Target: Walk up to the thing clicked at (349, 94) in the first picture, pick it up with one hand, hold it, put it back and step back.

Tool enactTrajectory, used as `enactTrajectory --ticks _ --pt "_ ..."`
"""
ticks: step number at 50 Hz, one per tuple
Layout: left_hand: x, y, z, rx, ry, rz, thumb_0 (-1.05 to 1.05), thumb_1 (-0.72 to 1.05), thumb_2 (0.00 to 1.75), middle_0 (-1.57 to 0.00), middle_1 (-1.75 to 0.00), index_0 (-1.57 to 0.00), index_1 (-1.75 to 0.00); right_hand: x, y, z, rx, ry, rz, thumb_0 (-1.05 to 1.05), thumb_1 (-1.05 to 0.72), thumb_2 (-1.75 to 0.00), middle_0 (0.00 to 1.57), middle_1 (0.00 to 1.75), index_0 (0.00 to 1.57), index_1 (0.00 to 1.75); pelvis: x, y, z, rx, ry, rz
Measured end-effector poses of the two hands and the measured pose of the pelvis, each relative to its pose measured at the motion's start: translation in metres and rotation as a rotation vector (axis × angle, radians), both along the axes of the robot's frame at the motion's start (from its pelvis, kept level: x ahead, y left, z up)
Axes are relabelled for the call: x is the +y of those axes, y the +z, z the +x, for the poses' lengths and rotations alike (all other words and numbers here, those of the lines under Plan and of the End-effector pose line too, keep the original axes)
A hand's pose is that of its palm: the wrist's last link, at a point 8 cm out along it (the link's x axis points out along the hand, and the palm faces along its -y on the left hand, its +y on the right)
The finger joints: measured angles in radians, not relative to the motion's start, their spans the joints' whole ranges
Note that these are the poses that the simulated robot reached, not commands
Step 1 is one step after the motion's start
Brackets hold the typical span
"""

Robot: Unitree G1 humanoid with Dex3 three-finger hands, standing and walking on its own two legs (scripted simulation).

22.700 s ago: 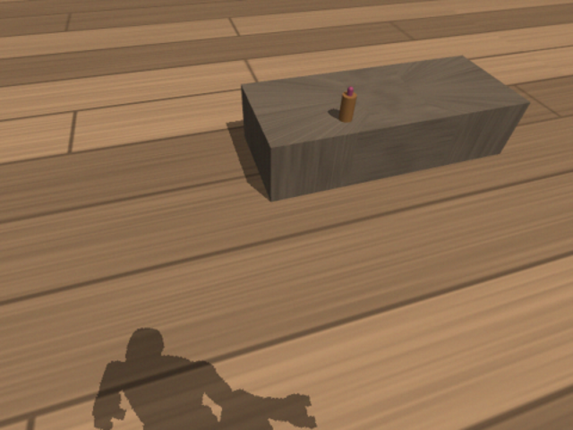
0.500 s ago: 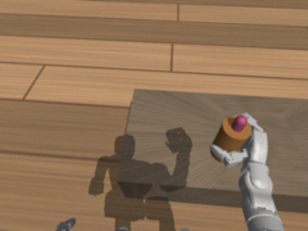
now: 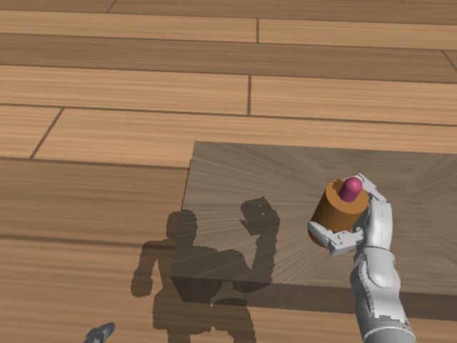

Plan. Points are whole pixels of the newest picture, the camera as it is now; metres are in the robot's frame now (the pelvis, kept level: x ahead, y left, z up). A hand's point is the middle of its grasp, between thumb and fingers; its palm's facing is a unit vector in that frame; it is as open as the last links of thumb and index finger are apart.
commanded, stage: hold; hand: right
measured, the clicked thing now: (338, 209) +0.34 -0.17 +0.06
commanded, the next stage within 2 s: none
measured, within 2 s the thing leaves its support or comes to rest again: neither
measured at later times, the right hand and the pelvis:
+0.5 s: hand (338, 215) +0.33 -0.18 +0.05, palm faces +0.21 +0.98 -0.01, open 9.8 cm; pelvis +0.00 +0.00 +0.01, yaw +0 degrees
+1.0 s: hand (334, 218) +0.33 -0.17 +0.05, palm faces +0.21 +0.98 +0.00, open 9.8 cm; pelvis +0.00 +0.01 +0.01, yaw +0 degrees
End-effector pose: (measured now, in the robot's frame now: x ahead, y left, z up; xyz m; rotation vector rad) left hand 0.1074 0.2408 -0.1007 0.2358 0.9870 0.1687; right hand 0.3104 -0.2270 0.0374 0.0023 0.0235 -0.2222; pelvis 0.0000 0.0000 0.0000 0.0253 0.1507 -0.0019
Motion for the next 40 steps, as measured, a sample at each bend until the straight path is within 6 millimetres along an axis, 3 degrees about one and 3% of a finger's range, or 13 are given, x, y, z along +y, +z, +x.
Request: enactTrajectory --ticks 40 --pt "0.001 0.008 0.012 -0.049 -0.02 -0.013 0.0 0.89 0.91 -0.21 -0.31 -0.21 -0.32 0.005 0.011 -0.014 0.001 0.007 -0.004 0.0 0.5 -1.14 0.81 1.18 0.81 1.18 0.005 0.006 0.0 -0.033 -0.003 -0.006"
